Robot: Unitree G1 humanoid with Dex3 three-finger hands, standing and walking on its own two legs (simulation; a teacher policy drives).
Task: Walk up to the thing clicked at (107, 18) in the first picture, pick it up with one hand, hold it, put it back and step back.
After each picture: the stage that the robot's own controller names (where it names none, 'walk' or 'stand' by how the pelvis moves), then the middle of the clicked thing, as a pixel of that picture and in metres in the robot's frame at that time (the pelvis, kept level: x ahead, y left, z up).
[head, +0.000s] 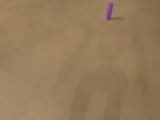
stand; (109, 11) +2.04 -0.47 -0.65
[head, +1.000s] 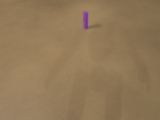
walk; (85, 20) +1.95 +0.01 -0.63
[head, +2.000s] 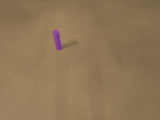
walk; (57, 40) +1.39 +0.30 -0.65
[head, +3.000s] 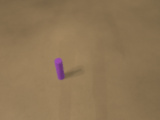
walk; (59, 69) +0.94 +0.24 -0.65
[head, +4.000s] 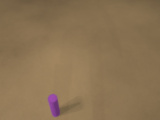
walk; (54, 106) +0.59 +0.22 -0.64
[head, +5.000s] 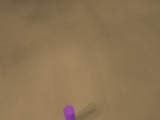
walk; (70, 117) +0.46 +0.11 -0.60
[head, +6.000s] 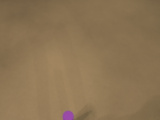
stand; out of the picture +0.41 +0.08 -0.61
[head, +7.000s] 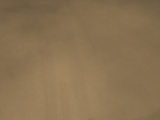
stand; out of the picture +0.37 +0.05 -0.65
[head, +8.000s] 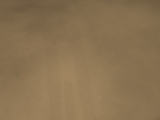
stand; out of the picture +0.36 +0.04 -0.65
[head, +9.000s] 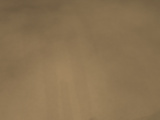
stand; out of the picture +0.37 +0.07 -0.66
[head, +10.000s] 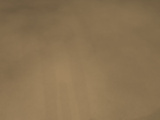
stand; out of the picture +0.36 +0.07 -0.66
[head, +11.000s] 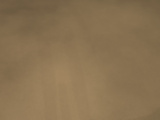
stand; out of the picture +0.35 +0.07 -0.66
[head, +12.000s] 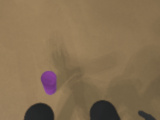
go down; (49, 84) +0.41 +0.10 -0.38
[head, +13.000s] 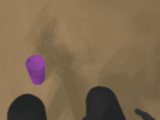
go down; (36, 72) +0.44 +0.12 -0.28
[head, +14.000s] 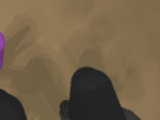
close in; out of the picture +0.43 +0.17 -0.17
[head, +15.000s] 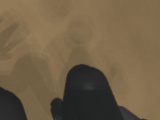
close; out of the picture +0.44 +0.18 -0.17
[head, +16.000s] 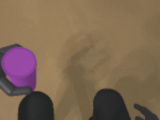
lift; (23, 76) +0.35 +0.18 -0.04
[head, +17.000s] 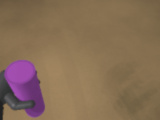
hold; (29, 93) +0.31 +0.16 +0.05
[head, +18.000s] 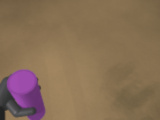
hold; (30, 99) +0.30 +0.16 +0.02
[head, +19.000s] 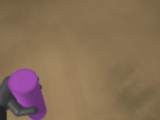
hold; (31, 99) +0.30 +0.16 +0.02
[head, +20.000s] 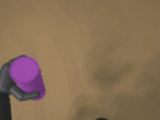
crouch; (32, 83) +0.36 +0.15 -0.04
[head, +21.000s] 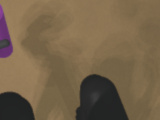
lower; out of the picture +0.50 +0.18 -0.07
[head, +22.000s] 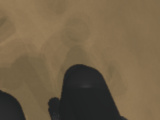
lower; out of the picture +0.44 +0.22 -0.18
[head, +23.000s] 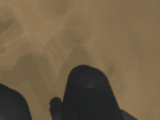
lower; out of the picture +0.43 +0.22 -0.18
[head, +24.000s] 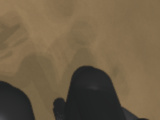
lower; out of the picture +0.42 +0.22 -0.17
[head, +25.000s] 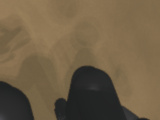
lower; out of the picture +0.41 +0.21 -0.17
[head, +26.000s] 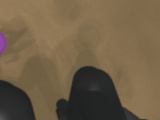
loosen; out of the picture +0.41 +0.20 -0.17
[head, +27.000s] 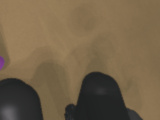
stand; out of the picture +0.43 +0.29 -0.19
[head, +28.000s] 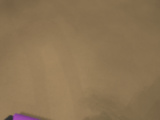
stand; out of the picture +0.40 +0.30 -0.64
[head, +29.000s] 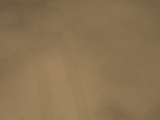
stand; out of the picture +0.37 +0.30 -0.68
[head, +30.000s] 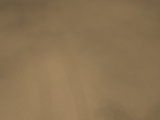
stand; out of the picture +0.33 +0.31 -0.69
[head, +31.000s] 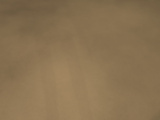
stand; out of the picture +0.31 +0.31 -0.74
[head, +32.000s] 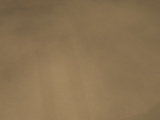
stand; out of the picture +0.23 +0.34 -0.75
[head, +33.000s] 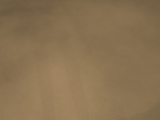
stand; out of the picture +0.17 +0.36 -0.75
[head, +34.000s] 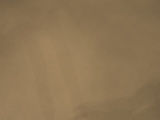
walk; out of the picture +0.20 +0.37 -0.72
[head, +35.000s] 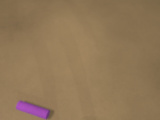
walk; (33, 109) +0.48 +0.36 -0.71
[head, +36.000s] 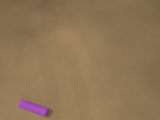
stand; (34, 108) +0.62 +0.42 -0.73
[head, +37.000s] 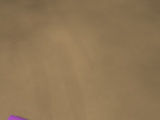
stand; out of the picture +0.50 +0.44 -0.75
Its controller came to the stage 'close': yes
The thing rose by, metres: 0.65
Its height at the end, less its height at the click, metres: -0.09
